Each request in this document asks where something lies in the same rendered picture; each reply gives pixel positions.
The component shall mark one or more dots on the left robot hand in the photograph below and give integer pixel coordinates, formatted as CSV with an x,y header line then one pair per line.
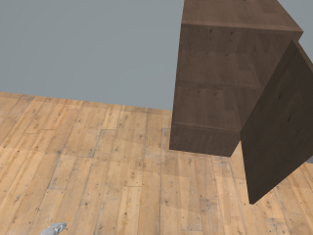
x,y
54,228

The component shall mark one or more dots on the cupboard door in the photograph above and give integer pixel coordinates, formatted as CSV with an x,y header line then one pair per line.
x,y
277,137

